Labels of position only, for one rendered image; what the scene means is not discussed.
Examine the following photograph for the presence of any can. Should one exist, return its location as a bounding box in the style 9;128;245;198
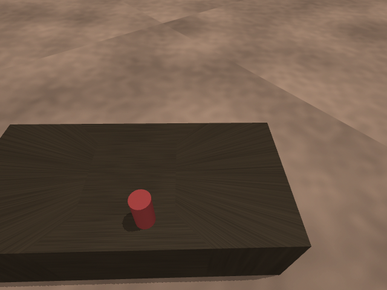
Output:
128;189;156;230

